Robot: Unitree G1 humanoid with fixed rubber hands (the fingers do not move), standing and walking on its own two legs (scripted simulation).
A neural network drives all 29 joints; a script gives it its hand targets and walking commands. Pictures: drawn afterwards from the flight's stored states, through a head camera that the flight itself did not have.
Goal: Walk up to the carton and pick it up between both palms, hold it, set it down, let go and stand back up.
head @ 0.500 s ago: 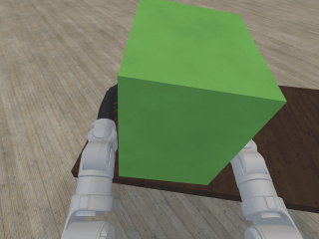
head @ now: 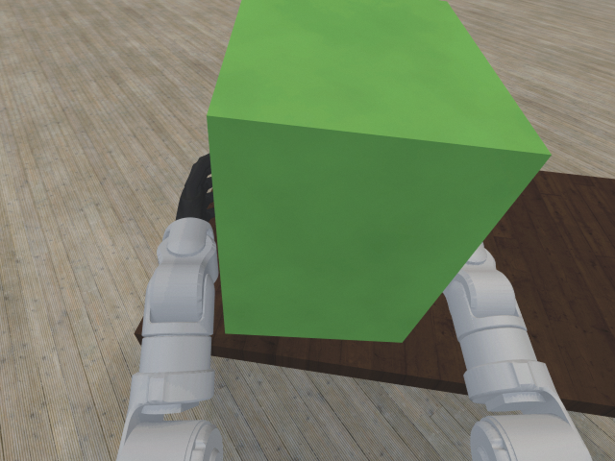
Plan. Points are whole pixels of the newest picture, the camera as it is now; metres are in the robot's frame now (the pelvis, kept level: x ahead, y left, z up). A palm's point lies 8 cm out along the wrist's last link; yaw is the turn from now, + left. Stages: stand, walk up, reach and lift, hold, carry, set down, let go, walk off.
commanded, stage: reach and lift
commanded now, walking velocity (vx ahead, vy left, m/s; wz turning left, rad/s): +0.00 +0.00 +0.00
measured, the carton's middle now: (332, 172) +0.38 -0.01 +0.23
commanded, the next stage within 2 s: hold in 0.48 s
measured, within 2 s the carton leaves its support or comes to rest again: neither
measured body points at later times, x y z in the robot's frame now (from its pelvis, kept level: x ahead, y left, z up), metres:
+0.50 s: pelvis +0.00 +0.00 +0.00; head -0.03 +0.03 +0.45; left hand +0.37 +0.15 +0.19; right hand +0.37 -0.16 +0.18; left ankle +0.03 +0.12 -0.75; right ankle +0.00 -0.11 -0.75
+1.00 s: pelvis -0.01 -0.01 +0.00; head -0.03 +0.03 +0.45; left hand +0.36 +0.16 +0.20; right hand +0.37 -0.16 +0.19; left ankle +0.03 +0.12 -0.75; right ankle +0.00 -0.11 -0.75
